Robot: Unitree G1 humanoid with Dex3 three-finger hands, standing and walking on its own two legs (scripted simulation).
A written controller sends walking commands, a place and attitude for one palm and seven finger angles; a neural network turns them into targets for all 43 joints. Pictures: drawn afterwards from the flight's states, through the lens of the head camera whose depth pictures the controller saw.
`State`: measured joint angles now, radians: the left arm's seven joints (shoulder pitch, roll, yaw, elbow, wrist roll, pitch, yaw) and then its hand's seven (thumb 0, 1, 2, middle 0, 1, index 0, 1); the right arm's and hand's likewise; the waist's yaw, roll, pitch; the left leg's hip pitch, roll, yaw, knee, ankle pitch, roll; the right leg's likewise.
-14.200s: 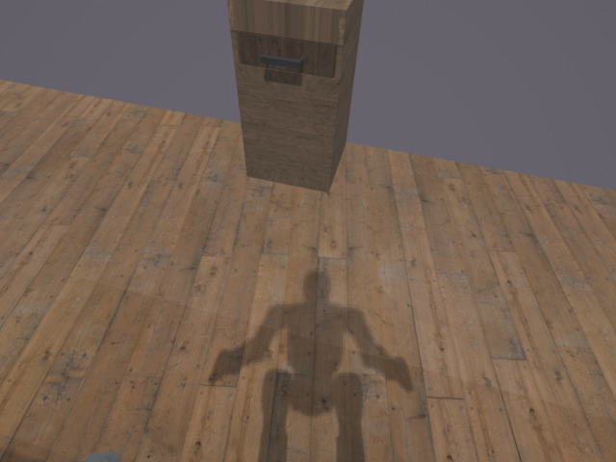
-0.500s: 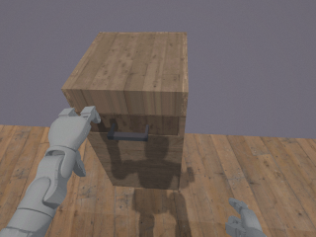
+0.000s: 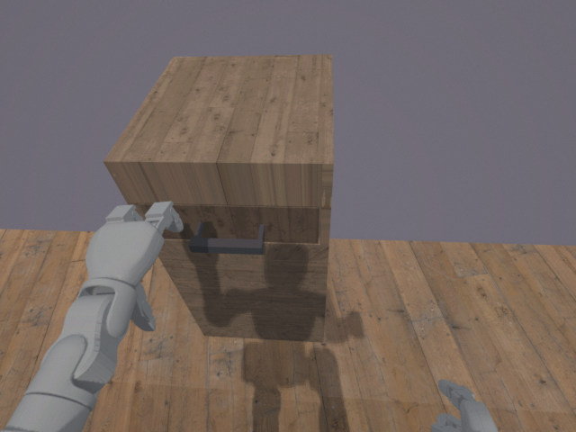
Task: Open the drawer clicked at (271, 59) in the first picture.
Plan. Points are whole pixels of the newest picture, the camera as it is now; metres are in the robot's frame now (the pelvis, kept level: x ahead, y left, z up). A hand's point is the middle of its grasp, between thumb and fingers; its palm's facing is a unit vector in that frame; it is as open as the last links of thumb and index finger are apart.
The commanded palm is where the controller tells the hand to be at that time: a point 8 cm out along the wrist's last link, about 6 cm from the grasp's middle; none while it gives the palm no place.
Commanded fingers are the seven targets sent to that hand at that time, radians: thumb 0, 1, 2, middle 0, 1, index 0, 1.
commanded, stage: move the hooked fingers above the handle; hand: left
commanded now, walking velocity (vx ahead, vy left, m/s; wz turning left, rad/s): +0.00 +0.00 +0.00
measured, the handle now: (228, 237) +0.51 +0.20 -0.12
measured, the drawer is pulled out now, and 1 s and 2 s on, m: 0.00 0.00 0.00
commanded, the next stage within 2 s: none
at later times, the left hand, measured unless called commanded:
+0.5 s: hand (179, 255) +0.36 +0.22 +0.02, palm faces -0.03 -0.07 -1.00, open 13.8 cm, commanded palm +0.35 +0.23 +0.08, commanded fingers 0.00 -0.50 0.30 -0.30 -1.20 -0.30 -1.20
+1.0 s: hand (199, 246) +0.41 +0.21 -0.02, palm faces -0.04 -0.05 -1.00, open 13.8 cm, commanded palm +0.40 +0.22 +0.04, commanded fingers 0.00 -0.50 0.30 -0.30 -1.20 -0.30 -1.20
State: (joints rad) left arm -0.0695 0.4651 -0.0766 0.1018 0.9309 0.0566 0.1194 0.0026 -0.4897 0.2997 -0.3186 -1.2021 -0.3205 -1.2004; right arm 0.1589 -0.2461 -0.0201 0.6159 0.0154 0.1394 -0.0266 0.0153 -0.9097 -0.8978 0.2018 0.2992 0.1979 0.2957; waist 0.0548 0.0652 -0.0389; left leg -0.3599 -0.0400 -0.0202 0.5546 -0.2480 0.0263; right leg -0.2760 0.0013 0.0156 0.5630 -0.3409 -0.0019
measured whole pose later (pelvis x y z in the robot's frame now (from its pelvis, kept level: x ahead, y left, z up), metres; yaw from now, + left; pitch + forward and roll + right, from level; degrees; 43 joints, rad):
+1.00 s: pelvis +0.02 +0.00 -0.03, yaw -1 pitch +15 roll -1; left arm -0.45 0.40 -0.08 0.71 1.07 -0.04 0.32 0.00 -0.49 0.30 -0.32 -1.20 -0.32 -1.20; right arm 0.25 -0.23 -0.07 0.65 0.00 0.16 -0.03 0.01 -0.91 -0.90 0.20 0.30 0.20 0.30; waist -0.02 0.04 -0.15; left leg -0.70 -0.02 -0.01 0.81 -0.38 0.02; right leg -0.61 0.03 0.02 0.80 -0.45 -0.01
